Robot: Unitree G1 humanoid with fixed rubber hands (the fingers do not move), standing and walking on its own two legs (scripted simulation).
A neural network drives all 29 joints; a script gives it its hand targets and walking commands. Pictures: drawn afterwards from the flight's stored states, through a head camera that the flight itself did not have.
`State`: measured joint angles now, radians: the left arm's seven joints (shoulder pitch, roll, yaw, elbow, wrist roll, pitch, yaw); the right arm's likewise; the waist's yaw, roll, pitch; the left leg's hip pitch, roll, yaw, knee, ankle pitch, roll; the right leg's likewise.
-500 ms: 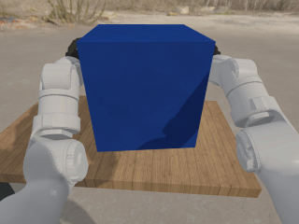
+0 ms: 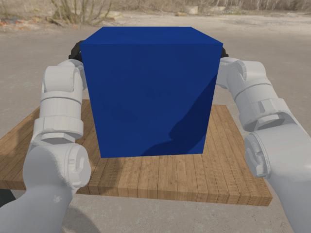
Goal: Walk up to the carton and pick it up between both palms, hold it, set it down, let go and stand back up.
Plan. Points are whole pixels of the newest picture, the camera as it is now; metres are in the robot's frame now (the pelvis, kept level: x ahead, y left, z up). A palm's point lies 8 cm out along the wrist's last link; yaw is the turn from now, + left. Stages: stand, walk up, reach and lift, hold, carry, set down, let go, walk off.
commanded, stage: hold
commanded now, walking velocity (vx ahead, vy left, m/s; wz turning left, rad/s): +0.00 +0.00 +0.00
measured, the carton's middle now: (149, 86) +0.39 +0.00 +0.28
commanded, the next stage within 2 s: none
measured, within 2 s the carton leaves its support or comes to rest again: neither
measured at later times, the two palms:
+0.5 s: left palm (75, 73) +0.38 +0.17 +0.32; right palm (215, 70) +0.38 -0.15 +0.32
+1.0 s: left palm (76, 70) +0.38 +0.17 +0.33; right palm (218, 69) +0.37 -0.16 +0.33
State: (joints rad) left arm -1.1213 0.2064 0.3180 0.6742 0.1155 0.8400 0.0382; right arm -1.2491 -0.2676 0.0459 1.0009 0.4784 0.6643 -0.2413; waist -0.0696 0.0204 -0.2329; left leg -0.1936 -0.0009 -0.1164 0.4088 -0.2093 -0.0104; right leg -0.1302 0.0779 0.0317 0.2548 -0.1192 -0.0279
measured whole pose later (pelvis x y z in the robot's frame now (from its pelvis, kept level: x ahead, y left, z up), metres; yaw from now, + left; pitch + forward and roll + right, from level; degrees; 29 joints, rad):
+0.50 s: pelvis +0.00 +0.01 +0.00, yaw +0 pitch +0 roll -2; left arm -1.09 0.20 0.31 0.59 0.12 0.87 0.05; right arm -1.22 -0.27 0.05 0.95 0.50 0.67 -0.25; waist -0.08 0.01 -0.22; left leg -0.20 0.00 -0.11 0.42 -0.22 0.00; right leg -0.13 0.08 0.04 0.26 -0.12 -0.02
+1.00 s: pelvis +0.00 +0.00 +0.00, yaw +0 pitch -1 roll -2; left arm -1.12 0.20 0.33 0.66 0.12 0.86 0.04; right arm -1.25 -0.27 0.05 0.99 0.49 0.68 -0.25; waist -0.07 0.02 -0.23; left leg -0.19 0.00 -0.11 0.41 -0.21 -0.01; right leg -0.13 0.07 0.04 0.26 -0.12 -0.02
